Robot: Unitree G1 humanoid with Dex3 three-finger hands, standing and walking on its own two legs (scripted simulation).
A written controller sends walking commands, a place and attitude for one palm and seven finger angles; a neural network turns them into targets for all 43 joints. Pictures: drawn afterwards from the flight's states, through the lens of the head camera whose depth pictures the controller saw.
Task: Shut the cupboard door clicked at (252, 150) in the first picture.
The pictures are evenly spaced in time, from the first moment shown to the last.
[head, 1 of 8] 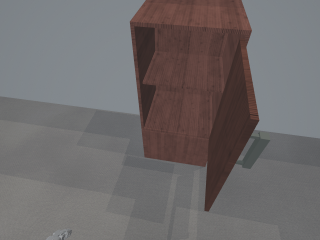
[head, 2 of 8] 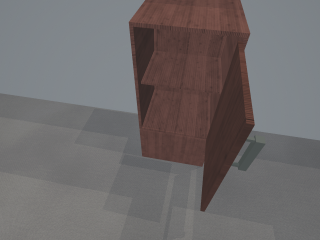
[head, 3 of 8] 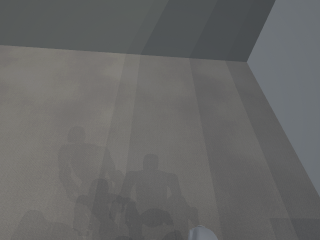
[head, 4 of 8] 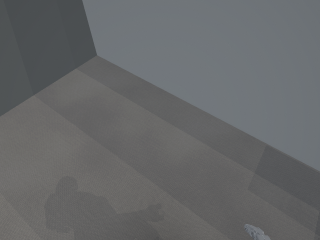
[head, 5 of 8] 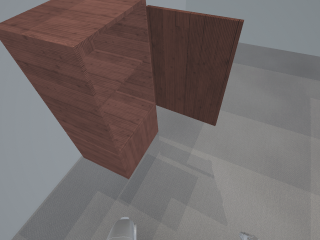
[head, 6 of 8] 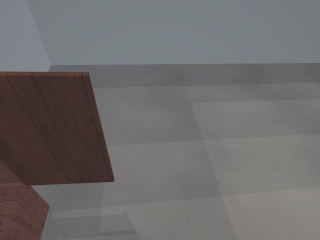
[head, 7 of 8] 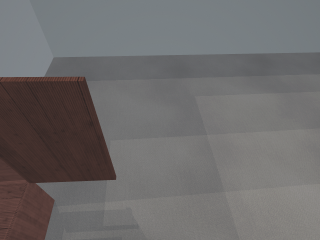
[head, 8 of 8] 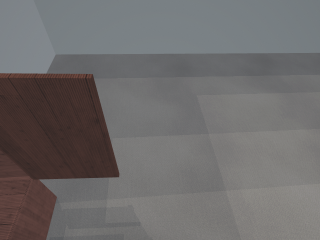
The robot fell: no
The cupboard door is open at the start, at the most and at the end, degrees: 88 88 88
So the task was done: no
